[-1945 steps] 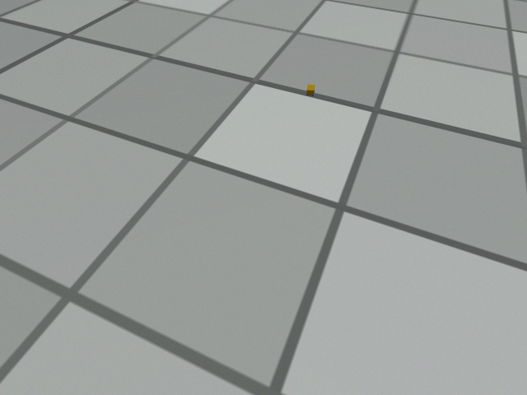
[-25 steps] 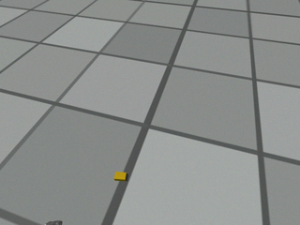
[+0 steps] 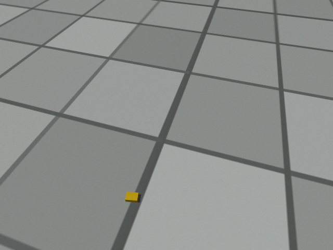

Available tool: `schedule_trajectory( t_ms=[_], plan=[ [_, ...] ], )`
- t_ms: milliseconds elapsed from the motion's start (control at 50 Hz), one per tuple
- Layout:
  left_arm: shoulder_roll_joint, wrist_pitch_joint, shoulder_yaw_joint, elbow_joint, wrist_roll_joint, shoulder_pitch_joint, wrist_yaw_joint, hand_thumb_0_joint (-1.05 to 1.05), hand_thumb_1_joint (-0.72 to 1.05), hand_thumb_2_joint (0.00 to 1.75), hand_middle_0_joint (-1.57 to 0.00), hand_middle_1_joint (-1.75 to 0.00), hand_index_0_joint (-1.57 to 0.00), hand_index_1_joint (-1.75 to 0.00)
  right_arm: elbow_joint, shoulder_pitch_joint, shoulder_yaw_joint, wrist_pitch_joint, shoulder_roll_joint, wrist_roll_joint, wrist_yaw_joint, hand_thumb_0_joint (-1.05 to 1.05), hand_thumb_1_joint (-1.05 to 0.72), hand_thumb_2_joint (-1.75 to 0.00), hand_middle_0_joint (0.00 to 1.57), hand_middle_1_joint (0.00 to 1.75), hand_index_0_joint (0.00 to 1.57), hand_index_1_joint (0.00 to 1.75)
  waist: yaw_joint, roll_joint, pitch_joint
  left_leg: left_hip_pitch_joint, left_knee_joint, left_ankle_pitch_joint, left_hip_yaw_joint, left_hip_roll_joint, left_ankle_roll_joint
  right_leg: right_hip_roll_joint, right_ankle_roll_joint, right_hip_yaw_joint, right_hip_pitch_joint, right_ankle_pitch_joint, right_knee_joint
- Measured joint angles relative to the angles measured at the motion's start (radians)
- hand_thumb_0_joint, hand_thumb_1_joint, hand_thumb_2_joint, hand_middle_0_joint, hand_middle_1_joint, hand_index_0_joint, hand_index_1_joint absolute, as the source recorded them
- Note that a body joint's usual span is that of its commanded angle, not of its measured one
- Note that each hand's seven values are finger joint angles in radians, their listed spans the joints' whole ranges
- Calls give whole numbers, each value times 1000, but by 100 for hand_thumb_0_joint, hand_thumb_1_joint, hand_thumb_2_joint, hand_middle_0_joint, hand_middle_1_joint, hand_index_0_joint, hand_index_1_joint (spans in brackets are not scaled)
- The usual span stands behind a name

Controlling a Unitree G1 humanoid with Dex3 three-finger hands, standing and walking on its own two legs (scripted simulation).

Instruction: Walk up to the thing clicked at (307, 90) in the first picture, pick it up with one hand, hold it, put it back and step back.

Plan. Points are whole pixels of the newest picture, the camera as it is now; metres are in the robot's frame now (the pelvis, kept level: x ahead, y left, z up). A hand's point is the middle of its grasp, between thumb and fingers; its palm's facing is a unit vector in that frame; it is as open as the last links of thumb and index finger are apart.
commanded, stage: stand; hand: left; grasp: from above
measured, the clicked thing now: (132, 197) +0.52 +0.23 -0.77
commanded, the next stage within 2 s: rise first in 1.62 s
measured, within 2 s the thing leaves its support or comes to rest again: neither
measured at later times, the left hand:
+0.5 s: hand out of the picture +0.09 +0.26 -0.15, palm faces -0.02 -0.94 -0.35, open 7.4 cm
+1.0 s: hand out of the picture +0.09 +0.26 -0.15, palm faces -0.02 -0.94 -0.35, open 7.4 cm
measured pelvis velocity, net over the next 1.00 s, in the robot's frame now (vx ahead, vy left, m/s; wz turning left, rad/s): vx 0.01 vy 0.01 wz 0.00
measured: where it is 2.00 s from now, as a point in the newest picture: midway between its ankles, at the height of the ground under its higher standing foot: outside the picture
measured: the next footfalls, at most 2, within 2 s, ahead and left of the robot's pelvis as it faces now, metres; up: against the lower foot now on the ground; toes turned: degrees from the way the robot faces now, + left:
none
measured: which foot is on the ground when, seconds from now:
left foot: down 0.00-1.00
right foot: down 0.00-1.00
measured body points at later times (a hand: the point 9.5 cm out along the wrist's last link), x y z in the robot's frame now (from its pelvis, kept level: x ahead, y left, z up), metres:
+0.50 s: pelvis +0.01 +0.00 +0.00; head +0.03 +0.00 +0.45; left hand +0.09 +0.31 -0.13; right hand +0.09 -0.30 -0.14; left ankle -0.01 +0.15 -0.75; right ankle +0.02 -0.12 -0.75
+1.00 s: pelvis +0.01 +0.01 +0.00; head +0.03 +0.00 +0.45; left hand +0.09 +0.31 -0.13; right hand +0.09 -0.30 -0.13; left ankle -0.01 +0.15 -0.75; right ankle +0.02 -0.12 -0.75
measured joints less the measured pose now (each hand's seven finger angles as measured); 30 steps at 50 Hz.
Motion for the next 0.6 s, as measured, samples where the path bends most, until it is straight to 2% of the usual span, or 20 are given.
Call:
schedule_trajectory(
  t_ms=[600],
  plan=[
    [1,-2,5,-5,0,8,7,1,91,90,-20,-30,-20,-30,-14,-4,5,6,2,2,-5,1,-90,-90,21,30,20,30,1,4,6,18,-8,-15,-2,0,3,-1,4,-4,23,-12,-16]
  ],
)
